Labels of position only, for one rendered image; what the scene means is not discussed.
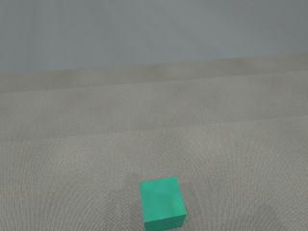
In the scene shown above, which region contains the carton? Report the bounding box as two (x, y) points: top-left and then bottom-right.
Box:
(139, 176), (186, 231)

